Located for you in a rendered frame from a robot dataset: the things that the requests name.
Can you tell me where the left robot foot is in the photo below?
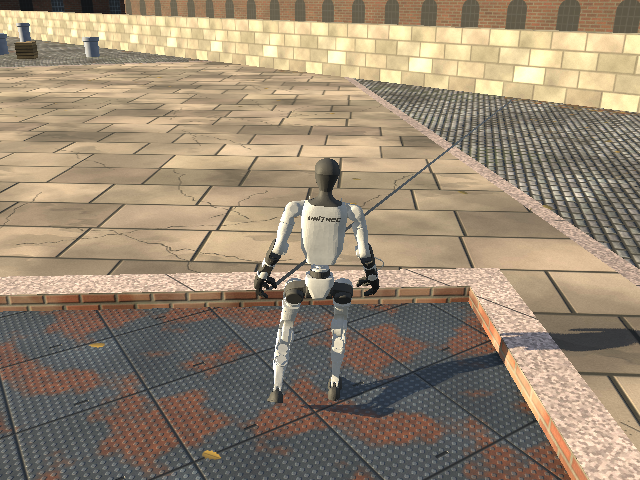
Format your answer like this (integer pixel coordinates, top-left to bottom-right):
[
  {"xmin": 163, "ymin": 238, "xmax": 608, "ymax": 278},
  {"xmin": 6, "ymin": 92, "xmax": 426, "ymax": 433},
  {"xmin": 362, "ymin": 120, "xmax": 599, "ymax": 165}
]
[{"xmin": 267, "ymin": 388, "xmax": 283, "ymax": 403}]

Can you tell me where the robot left forearm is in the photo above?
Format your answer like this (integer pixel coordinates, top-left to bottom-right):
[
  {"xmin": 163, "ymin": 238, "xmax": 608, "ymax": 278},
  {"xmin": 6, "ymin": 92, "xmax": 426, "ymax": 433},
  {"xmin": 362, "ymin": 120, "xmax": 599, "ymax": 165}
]
[{"xmin": 257, "ymin": 239, "xmax": 281, "ymax": 279}]

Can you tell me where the right robot hand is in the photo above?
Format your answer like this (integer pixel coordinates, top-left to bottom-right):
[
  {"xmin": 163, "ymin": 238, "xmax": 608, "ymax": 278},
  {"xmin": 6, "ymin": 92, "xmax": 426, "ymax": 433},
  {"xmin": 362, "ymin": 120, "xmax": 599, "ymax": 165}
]
[{"xmin": 356, "ymin": 276, "xmax": 380, "ymax": 296}]

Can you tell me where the robot right upper arm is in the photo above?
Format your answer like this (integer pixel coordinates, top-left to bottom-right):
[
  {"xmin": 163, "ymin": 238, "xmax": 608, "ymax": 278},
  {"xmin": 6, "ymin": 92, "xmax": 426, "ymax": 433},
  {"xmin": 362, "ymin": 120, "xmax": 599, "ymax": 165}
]
[{"xmin": 345, "ymin": 203, "xmax": 371, "ymax": 259}]

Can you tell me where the left robot hand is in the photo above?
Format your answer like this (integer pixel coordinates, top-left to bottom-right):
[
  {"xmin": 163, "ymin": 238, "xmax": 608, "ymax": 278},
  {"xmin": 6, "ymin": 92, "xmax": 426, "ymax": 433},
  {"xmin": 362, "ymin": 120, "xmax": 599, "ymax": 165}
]
[{"xmin": 254, "ymin": 269, "xmax": 277, "ymax": 298}]

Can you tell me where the robot right thigh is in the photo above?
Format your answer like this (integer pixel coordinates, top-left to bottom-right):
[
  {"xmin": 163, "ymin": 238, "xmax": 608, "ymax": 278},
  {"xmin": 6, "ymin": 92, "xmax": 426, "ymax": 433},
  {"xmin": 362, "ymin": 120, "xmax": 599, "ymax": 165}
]
[{"xmin": 331, "ymin": 278, "xmax": 353, "ymax": 337}]

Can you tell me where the robot right forearm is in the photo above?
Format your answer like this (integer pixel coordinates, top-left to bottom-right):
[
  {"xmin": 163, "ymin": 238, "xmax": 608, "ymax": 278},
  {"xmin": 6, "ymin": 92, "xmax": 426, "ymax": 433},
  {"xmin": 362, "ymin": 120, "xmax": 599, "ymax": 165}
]
[{"xmin": 360, "ymin": 243, "xmax": 378, "ymax": 281}]

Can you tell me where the robot left upper arm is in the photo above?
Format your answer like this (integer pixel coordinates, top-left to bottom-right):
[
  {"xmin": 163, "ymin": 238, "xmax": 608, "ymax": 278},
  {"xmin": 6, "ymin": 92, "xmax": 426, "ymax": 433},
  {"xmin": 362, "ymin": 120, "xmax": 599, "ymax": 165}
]
[{"xmin": 272, "ymin": 200, "xmax": 304, "ymax": 255}]

